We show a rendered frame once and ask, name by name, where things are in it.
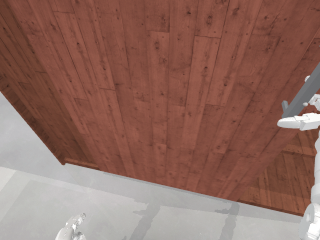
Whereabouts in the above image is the robot right hand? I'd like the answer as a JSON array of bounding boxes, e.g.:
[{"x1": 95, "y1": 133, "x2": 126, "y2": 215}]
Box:
[{"x1": 277, "y1": 75, "x2": 320, "y2": 131}]

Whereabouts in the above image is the handle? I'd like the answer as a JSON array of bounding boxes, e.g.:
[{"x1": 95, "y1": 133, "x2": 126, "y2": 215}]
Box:
[{"x1": 281, "y1": 46, "x2": 320, "y2": 119}]

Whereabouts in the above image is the wardrobe door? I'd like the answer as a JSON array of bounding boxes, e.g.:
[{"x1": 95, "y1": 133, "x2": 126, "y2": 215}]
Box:
[
  {"x1": 7, "y1": 0, "x2": 320, "y2": 202},
  {"x1": 0, "y1": 0, "x2": 97, "y2": 165}
]

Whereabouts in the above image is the right robot upper arm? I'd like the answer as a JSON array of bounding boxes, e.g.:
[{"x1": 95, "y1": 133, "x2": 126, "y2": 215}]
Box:
[{"x1": 298, "y1": 202, "x2": 320, "y2": 240}]

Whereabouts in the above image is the robot left hand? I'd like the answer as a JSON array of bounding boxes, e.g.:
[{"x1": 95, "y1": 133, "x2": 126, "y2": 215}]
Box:
[{"x1": 55, "y1": 213, "x2": 86, "y2": 240}]

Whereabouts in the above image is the robot right forearm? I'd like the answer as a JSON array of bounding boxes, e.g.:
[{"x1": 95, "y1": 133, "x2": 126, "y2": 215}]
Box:
[{"x1": 310, "y1": 130, "x2": 320, "y2": 203}]

